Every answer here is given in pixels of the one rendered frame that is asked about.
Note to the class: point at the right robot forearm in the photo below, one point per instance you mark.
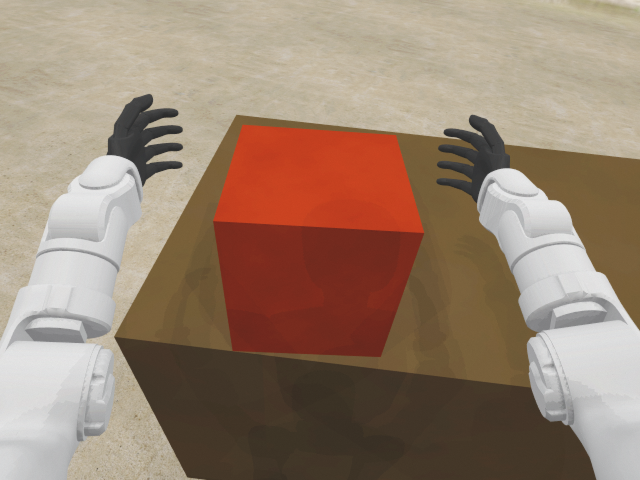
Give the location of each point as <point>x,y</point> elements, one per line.
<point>558,284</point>

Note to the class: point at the carton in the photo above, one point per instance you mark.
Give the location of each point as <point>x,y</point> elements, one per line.
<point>317,232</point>

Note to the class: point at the right robot hand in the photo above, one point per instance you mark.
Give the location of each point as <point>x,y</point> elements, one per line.
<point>491,155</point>

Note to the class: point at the left robot upper arm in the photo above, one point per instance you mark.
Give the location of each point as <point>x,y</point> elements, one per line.
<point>52,396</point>

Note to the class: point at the right robot upper arm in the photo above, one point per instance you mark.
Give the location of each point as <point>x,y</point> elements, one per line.
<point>588,377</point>

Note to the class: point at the left robot forearm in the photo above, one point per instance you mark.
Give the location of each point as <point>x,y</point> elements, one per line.
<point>69,295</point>

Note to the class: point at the left robot hand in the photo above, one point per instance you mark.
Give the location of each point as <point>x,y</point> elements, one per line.
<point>129,137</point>

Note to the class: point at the pedestal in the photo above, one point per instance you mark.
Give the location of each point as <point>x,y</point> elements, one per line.
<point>450,397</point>

